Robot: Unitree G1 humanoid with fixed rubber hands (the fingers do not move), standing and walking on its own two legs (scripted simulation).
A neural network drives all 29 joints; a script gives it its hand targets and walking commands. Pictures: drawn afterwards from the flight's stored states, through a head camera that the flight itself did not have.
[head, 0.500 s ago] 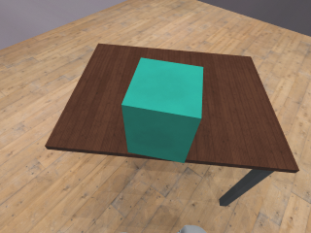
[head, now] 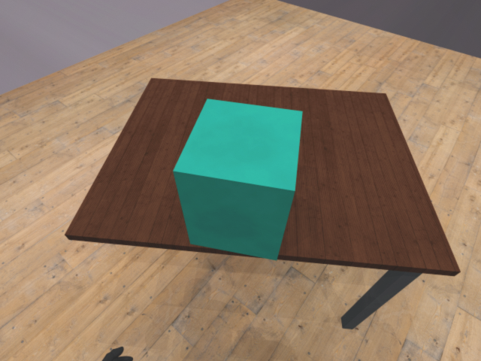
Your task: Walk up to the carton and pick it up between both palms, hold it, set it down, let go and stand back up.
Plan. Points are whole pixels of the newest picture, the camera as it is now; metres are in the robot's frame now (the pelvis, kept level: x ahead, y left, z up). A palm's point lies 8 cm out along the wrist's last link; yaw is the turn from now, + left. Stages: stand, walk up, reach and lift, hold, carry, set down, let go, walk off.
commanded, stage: walk up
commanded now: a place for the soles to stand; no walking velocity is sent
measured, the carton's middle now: (242, 181) +0.46 +0.01 +0.00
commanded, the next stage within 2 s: none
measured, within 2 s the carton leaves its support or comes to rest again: neither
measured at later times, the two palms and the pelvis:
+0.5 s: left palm out of the picture +0.00 +0.32 -0.12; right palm out of the picture +0.09 -0.23 -0.13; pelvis +0.00 +0.04 +0.00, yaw -2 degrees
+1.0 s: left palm out of the picture +0.13 +0.34 -0.12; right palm out of the picture +0.04 -0.14 -0.13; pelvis +0.04 +0.11 +0.00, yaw -13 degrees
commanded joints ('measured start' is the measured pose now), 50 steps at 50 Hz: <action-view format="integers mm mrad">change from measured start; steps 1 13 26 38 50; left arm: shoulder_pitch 48 220 123 250 162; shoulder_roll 112 146 201 70 87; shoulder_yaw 16 32 89 61 31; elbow -12 2 -104 -82 -70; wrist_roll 1 40 32 26 4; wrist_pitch -9 -35 -21 -16 -37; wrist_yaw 0 31 24 12 6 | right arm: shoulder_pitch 6 -22 31 -86 39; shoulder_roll -135 -196 -89 -134 -114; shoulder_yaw -26 -49 -41 -24 1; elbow -32 -26 -103 -138 -76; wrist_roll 8 -55 -26 -28 -20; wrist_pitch -13 18 32 4 -28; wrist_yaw -2 21 27 -10 -4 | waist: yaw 27 49 7 34 0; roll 63 49 -195 152 -46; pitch -14 -37 -79 -2 -45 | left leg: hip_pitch -43 -58 94 6 124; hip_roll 103 26 -19 247 112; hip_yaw -153 -28 48 -123 -17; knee -160 25 69 -180 -107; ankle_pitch -60 -205 6 -77 84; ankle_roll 47 14 -29 146 32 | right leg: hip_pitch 11 8 -125 -141 15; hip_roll -68 -160 -127 49 -38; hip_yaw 82 271 145 87 216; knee -85 -208 -8 255 -115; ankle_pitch -48 -180 180 -159 322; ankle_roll -54 -99 -122 -10 -82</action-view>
